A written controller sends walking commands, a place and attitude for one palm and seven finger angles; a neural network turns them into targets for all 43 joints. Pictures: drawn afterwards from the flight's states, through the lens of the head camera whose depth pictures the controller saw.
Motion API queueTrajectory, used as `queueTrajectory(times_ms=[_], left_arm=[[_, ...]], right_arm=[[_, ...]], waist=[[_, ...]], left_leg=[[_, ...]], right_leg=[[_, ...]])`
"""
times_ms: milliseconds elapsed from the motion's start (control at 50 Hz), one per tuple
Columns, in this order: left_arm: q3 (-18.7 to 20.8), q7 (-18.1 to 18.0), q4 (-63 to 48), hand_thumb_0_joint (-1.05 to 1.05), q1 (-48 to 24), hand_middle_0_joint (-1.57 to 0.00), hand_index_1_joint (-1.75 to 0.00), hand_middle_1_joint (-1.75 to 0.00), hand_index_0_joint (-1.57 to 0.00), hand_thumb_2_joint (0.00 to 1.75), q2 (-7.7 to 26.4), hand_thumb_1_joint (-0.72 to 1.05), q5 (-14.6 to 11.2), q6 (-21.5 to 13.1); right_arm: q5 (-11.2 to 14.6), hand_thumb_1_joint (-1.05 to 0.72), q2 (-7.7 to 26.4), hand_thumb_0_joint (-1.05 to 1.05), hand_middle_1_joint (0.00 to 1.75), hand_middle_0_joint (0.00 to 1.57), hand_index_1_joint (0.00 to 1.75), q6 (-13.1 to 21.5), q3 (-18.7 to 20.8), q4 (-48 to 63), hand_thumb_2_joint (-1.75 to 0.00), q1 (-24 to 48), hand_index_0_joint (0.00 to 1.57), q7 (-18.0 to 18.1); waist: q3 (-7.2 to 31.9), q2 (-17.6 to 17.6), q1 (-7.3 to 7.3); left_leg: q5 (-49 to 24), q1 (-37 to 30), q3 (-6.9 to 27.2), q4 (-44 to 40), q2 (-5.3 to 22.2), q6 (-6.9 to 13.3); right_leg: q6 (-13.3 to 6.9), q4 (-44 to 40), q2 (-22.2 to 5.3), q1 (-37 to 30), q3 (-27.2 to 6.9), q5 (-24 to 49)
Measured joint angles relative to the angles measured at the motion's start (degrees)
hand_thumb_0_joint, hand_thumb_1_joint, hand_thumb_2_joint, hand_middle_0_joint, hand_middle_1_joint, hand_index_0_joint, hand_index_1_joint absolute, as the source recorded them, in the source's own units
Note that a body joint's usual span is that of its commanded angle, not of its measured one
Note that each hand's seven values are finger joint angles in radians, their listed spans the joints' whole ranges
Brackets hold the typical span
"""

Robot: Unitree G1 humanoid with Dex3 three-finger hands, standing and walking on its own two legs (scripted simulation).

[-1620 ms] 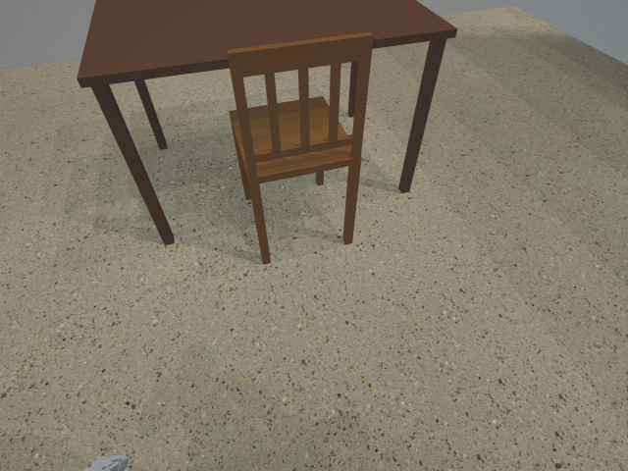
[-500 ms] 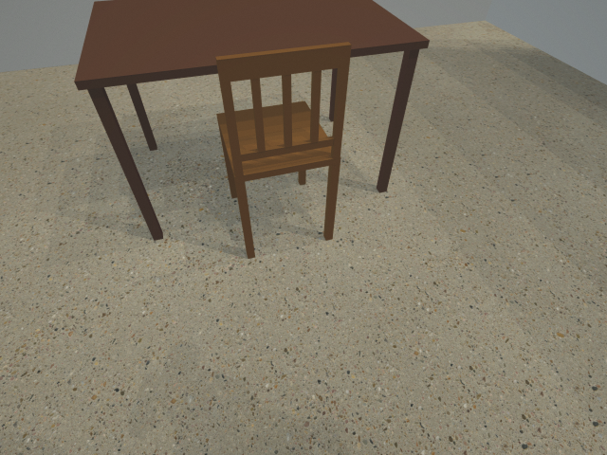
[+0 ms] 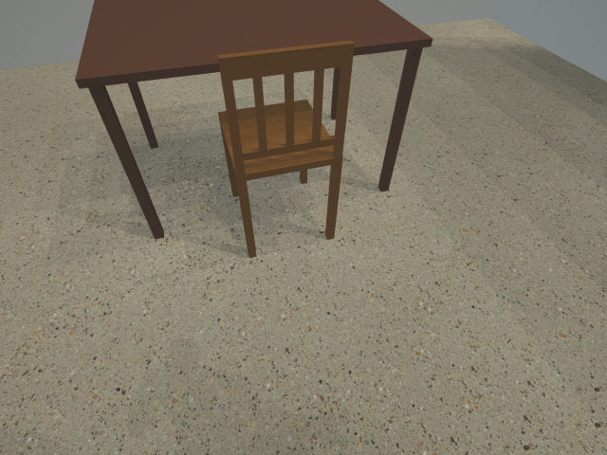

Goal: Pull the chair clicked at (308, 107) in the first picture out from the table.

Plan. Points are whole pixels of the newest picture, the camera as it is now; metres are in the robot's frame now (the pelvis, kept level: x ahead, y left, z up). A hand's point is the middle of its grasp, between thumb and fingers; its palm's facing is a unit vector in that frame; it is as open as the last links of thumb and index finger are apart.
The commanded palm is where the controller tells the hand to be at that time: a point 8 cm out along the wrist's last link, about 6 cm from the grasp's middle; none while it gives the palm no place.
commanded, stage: walk to a spot facing it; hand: left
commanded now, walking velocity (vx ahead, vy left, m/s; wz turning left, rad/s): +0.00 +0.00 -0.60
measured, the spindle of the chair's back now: (289, 110) +1.08 +0.12 -0.12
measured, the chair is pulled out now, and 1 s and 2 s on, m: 0.00 0.00 0.00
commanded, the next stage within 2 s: none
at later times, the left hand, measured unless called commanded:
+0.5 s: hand out of the picture +0.03 +0.16 -0.16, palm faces -0.14 -0.97 -0.22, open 7.4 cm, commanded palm none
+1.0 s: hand (211, 360) +0.31 +0.19 -0.18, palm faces -0.44 -0.88 -0.19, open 7.4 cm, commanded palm none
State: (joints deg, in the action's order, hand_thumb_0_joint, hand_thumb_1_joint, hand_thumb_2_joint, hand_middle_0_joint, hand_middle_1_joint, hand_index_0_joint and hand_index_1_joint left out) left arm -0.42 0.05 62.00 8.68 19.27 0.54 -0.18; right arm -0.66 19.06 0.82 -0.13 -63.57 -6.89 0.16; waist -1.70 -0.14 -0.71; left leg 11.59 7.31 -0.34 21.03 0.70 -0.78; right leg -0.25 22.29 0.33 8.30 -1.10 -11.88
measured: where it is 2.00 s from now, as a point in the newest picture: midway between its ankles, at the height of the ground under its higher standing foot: (370, 392)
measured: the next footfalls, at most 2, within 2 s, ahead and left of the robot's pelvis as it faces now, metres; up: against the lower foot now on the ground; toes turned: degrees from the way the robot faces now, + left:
left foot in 0.80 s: +0.20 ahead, +0.09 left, +0.00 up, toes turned -22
right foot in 1.36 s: +0.33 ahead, -0.20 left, +0.00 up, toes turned -53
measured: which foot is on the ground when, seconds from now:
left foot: down 0.00-0.30, up 0.32-0.78, down 0.80-1.00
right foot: down 0.00-0.80, up 0.82-1.00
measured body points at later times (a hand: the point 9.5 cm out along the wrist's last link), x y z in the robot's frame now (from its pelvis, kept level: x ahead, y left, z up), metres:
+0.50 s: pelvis +0.00 -0.02 +0.00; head +0.03 -0.05 +0.44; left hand +0.03 +0.21 -0.15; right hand +0.03 -0.29 -0.16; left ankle +0.03 +0.12 -0.67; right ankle -0.01 -0.10 -0.75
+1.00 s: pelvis +0.16 +0.02 +0.00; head +0.18 +0.06 +0.45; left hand +0.33 +0.24 -0.16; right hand +0.09 -0.21 -0.12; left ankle +0.16 +0.11 -0.75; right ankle +0.10 -0.10 -0.64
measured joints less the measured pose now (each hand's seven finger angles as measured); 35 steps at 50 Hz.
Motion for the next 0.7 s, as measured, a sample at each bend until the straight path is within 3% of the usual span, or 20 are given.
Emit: queueTrajectory(times_ms=[220,280,300,320,360,420,540,700], left_arm=[[1.6,0.3,-5.5,0.00,3.3,-0.20,-0.30,-0.30,-0.20,0.90,-3.2,0.91,0.4,3.3],[2.1,0.9,-6.9,0.00,4.6,-0.20,-0.30,-0.30,-0.20,0.90,-4.6,0.91,0.4,3.5],[2.3,1.1,-7.3,0.00,5.3,-0.20,-0.30,-0.30,-0.20,0.90,-5.3,0.91,0.5,3.3],[2.4,1.3,-7.7,0.00,6.1,-0.21,-0.30,-0.30,-0.20,0.90,-6.0,0.91,0.8,2.9],[2.3,0.9,-8.3,0.00,7.8,-0.21,-0.30,-0.30,-0.20,0.90,-7.2,0.91,0.8,1.9],[2.1,0.5,-8.0,0.00,10.4,-0.21,-0.30,-0.30,-0.20,0.90,-8.9,0.91,0.5,1.0],[2.2,0.8,-6.3,0.00,14.7,-0.21,-0.30,-0.30,-0.20,0.90,-10.1,0.91,0.4,-0.6],[3.1,0.5,-5.5,0.00,16.5,-0.21,-0.30,-0.30,-0.20,0.90,-9.3,0.91,0.9,-1.1]], right_arm=[[-0.3,-0.91,-4.4,0.01,0.29,0.20,0.30,-1.7,1.5,6.8,-0.90,-1.2,0.20,0.8],[-0.4,-0.91,-5.2,0.01,0.29,0.21,0.30,-2.1,1.9,7.7,-0.90,-1.9,0.20,0.5],[-0.5,-0.91,-5.2,0.01,0.30,0.21,0.30,-2.3,2.1,7.8,-0.90,-2.3,0.20,0.3],[-0.4,-0.91,-5.0,0.01,0.30,0.21,0.30,-2.7,2.3,7.9,-0.90,-2.8,0.20,0.2],[-0.4,-0.91,-5.0,0.01,0.29,0.21,0.30,-3.8,2.6,7.5,-0.90,-3.6,0.20,0.0],[-0.7,-0.91,-4.9,0.01,0.29,0.20,0.30,-3.6,2.9,7.5,-0.90,-3.8,0.20,-0.7],[-0.9,-0.91,-5.2,0.01,0.29,0.20,0.30,-1.8,3.7,9.1,-0.90,-3.7,0.20,-0.9],[-0.6,-0.91,-5.7,0.01,0.29,0.20,0.30,-1.0,3.9,10.6,-0.90,-1.8,0.20,-0.7]], waist=[[-1.5,1.0,-0.55],[-2.7,0.8,-1.31],[-2.7,0.0,-1.53],[-2.6,-1.2,-1.40],[-2.0,-2.0,-1.64],[-1.7,-2.2,-2.01],[-0.2,-0.9,-1.80],[1.1,-0.1,-3.44]], left_leg=[[5.0,5.1,-5.7,9.4,1.8,-0.4],[7.2,5.9,-7.8,13.3,2.9,-0.9],[8.5,6.5,-8.2,15.5,3.9,-1.2],[12.3,7.9,-7.6,19.2,5.0,-1.1],[17.3,13.0,-3.7,30.4,4.0,-1.2],[12.0,18.6,-0.7,40.3,2.5,-1.3],[4.6,22.5,-0.3,38.7,3.0,-2.5],[6.0,20.3,0.5,27.2,2.4,-2.6]], right_leg=[[-0.2,12.5,2.1,9.0,-5.0,-4.0],[0.3,18.6,1.1,11.1,-1.6,-8.7],[-0.4,18.5,1.3,10.9,-0.5,-8.5],[-1.7,19.0,2.2,11.0,0.2,-8.2],[-3.4,18.6,3.1,11.0,0.7,-8.2],[-3.9,12.4,4.1,8.5,-0.5,-5.1],[-3.7,1.8,4.6,4.2,-4.5,-0.2],[-2.1,-0.8,5.1,1.2,-9.3,-1.4]])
